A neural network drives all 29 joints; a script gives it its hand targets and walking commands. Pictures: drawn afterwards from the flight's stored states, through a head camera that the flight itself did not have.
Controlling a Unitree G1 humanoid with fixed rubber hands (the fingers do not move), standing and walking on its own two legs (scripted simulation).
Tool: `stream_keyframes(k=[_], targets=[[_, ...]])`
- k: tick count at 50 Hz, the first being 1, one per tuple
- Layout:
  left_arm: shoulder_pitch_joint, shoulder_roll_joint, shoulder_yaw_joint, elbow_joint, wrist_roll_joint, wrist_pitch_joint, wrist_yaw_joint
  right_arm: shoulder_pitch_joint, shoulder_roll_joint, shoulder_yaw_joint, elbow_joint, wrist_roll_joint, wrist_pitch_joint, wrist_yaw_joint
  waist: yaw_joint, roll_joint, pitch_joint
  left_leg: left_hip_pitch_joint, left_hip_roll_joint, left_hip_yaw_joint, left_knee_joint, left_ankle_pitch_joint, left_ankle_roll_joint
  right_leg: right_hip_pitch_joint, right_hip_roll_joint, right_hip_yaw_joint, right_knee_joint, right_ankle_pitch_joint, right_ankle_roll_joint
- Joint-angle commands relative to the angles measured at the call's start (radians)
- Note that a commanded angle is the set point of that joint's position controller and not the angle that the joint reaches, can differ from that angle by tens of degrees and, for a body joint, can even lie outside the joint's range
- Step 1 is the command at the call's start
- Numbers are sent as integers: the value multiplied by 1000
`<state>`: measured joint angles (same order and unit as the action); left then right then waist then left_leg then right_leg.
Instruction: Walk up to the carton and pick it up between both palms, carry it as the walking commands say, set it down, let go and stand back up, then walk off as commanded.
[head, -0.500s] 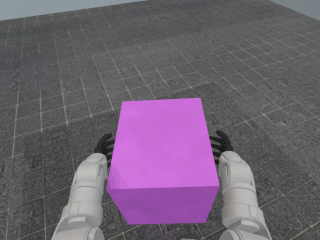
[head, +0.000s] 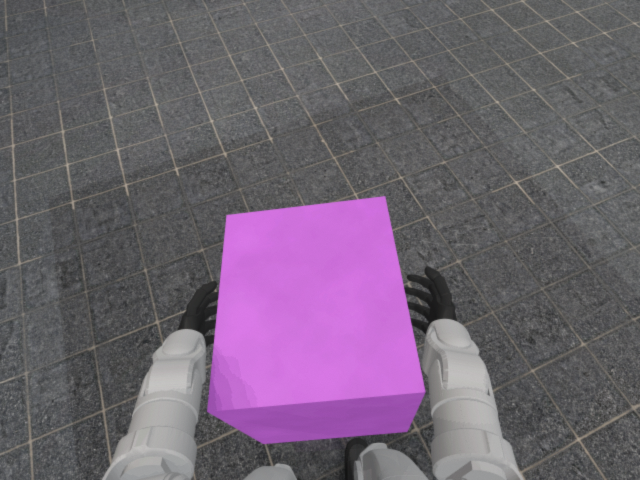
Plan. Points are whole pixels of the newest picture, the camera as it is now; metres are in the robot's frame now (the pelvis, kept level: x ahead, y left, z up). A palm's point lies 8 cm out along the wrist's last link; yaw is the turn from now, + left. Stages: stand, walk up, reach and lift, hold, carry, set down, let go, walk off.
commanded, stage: set down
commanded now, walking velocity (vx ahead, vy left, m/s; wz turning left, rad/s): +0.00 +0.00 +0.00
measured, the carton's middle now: (320, 327) +0.33 +0.01 -0.16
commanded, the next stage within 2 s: none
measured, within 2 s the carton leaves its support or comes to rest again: neither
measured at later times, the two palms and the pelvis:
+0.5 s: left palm (233, 307) +0.36 +0.15 -0.15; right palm (442, 322) +0.33 -0.18 -0.14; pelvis +0.01 +0.04 -0.04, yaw +1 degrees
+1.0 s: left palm (248, 319) +0.37 +0.14 -0.24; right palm (429, 328) +0.36 -0.19 -0.24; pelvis -0.04 -0.02 -0.13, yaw +2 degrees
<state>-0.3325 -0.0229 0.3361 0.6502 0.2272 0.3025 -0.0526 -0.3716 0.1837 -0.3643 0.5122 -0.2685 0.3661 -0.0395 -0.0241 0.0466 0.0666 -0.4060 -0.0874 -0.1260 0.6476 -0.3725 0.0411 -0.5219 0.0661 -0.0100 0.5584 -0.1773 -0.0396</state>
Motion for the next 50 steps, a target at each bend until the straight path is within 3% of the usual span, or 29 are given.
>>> stream_keyframes(k=[1, 2, 3, 4, 7, 8, 13, 16, 18, 21, 22, 23, 25, 26, 27, 29, 30, 31, 32, 33, 36, 37, 40, 41, 42, 43, 45, 48, 50], targets=[[-809, -912, -710, -278, -269, -198, -156, -417, 658, 434, 23, 100, -197, 194, -200, 35, -804, -200, 34, -115, 78, 651, -68, 271, 16, 109, 242, 482, 8], [-732, -966, -728, -239, -252, -215, -146, -406, 656, 452, 37, 105, -224, 189, -198, 113, -884, -170, 44, -110, 128, 703, -83, 266, 9, 126, 240, 468, -7], [-722, -931, -701, -272, -265, -250, -126, -479, 719, 570, -66, 189, -248, 191, -92, 44, -1039, -110, 30, -92, 171, 782, -81, 272, 29, 113, 290, 551, 4], [-581, -1029, -816, -248, -303, -268, -92, -461, 654, 572, -99, 210, -290, 196, -176, 104, -1093, -3, 47, -122, 201, 1006, -85, 113, 21, 111, 328, 551, 26], [-545, -978, -813, -196, -311, -285, -12, -478, 496, 547, -136, 220, -315, 213, -143, 150, -1060, 30, 95, -151, 237, 1081, -131, -90, 36, 74, 364, 390, 20], [-474, -970, -695, -59, -234, -265, 10, -489, 484, 501, -63, 202, -293, 237, -68, 80, -961, 88, 98, -176, 220, 951, -120, -263, 42, 55, 360, 244, 30], [-472, -880, -540, -22, -80, -245, 86, -525, 413, 420, 41, 184, -255, 265, 33, 74, -732, -172, 119, -216, 139, 657, -120, -325, 11, 109, 351, 71, 47], [-557, -834, -586, -34, -102, -265, 70, -452, 476, 362, 137, 157, -244, 276, -64, 124, -734, -48, 161, -283, 169, 901, -148, -423, 22, 113, 335, 167, 38], [-687, -794, -645, -92, -180, -289, 63, -415, 447, 334, 155, 146, -260, 271, -170, 20, -742, -114, 146, -276, 178, 899, -166, -318, 21, 102, 315, 256, 18], [-542, -774, -566, 17, -127, -313, 71, -461, 430, 393, 89, 170, -300, 254, -78, 37, -886, -125, 103, -210, 210, 931, -165, -317, 29, 118, 355, 332, 18], [-687, -780, -601, -66, -155, -324, 50, -489, 441, 371, 87, 178, -312, 232, -158, 70, -892, -195, 46, -116, 285, 791, -140, -339, 19, 130, 333, 321, 14], [-673, -727, -546, -72, -156, -338, 68, -520, 478, 408, 85, 192, -311, 219, -52, -8, -954, -270, 53, -113, 259, 785, -128, -242, 16, 139, 380, 365, 34], [-692, -771, -569, -90, -169, -365, 54, -490, 489, 434, 56, 189, -331, 193, -83, -4, -1016, -479, 41, -72, 297, 734, -112, -124, -8, 165, 436, 502, 39], [-707, -745, -586, -69, -176, -376, 46, -507, 490, 418, 38, 176, -337, 177, -168, -74, -964, -580, 33, -68, 294, 693, -93, -165, 7, 133, 424, 517, 68], [-796, -733, -563, -90, -170, -373, 37, -573, 488, 427, 76, 192, -343, 164, -91, 17, -1080, -546, 3, -30, 336, 614, -86, -191, -7, 145, 451, 414, 72], [-695, -781, -663, -116, -210, -378, 42, -540, 456, 485, -11, 225, -375, 142, -144, 35, -1257, -232, 18, -63, 399, 936, -76, -391, 20, 81, 496, 453, 109], [-896, -751, -690, -131, -259, -372, 45, -566, 441, 448, 46, 209, -352, 133, -207, 74, -1172, -349, 39, -79, 385, 773, -111, -399, 23, 80, 475, 343, 66], [-782, -737, -668, -197, -258, -362, 35, -593, 545, 574, -51, 278, -346, 128, -72, 38, -1367, -369, -22, 15, 436, 736, -122, -183, 28, 92, 505, 486, 70], [-837, -663, -643, -219, -261, -364, 34, -532, 503, 558, -8, 254, -334, 108, -121, 0, -1293, -664, -23, 50, 453, 601, -131, -21, 17, 130, 524, 628, 52], [-819, -670, -556, -89, -224, -342, 37, -671, 531, 554, -14, 271, -326, 104, -27, -106, -1184, -914, -40, 63, 425, 365, -105, 16, 7, 132, 554, 551, 49], [-821, -641, -597, -142, -260, -333, 34, -563, 519, 564, -71, 288, -318, 87, -50, -32, -1294, -938, -60, 79, 456, 460, -124, 94, 15, 158, 607, 677, 58], [-743, -634, -535, -115, -213, -315, 30, -651, 560, 596, -95, 284, -297, 86, 31, -48, -1233, -987, -65, 97, 447, 387, -120, 162, 9, 161, 591, 687, 66], [-750, -638, -496, -51, -219, -285, 8, -627, 542, 583, -88, 245, -277, 80, 53, -38, -1274, -1038, -70, 100, 479, 373, -110, 145, 6, 210, 650, 667, 54], [-867, -563, -482, -50, -226, -288, 2, -615, 522, 524, 26, 214, -255, 97, -7, -105, -1147, -1143, -47, 84, 473, 296, -106, 2, 10, 172, 660, 501, 65], [-739, -613, -497, -81, -200, -276, 12, -612, 594, 604, -43, 263, -263, 97, 101, -54, -1282, -829, -57, 79, 490, 489, -88, -60, 35, 156, 663, 478, 97], [-910, -601, -584, -206, -279, -293, -2, -642, 530, 611, -55, 279, -260, 94, -12, -43, -1374, -806, -48, 63, 564, 480, -99, -45, 34, 161, 678, 535, 77], [-912, -510, -491, -144, -247, -255, -16, -717, 525, 580, -85, 298, -239, 83, 52, -82, -1250, -913, -45, 92, 582, 324, -77, -122, 27, 169, 709, 460, 98], [-1022, -576, -525, -101, -313, -249, -46, -800, 537, 568, -95, 266, -238, 30, -37, -110, -1244, -1099, -68, 85, 585, 167, -74, 36, 13, 172, 707, 405, 97], [-1051, -609, -483, -6, -288, -224, -60, -939, 531, 555, -65, 253, -221, 29, 11, -91, -1102, -1134, -59, 106, 607, 67, -67, -38, -1, 192, 681, 254, 99]])
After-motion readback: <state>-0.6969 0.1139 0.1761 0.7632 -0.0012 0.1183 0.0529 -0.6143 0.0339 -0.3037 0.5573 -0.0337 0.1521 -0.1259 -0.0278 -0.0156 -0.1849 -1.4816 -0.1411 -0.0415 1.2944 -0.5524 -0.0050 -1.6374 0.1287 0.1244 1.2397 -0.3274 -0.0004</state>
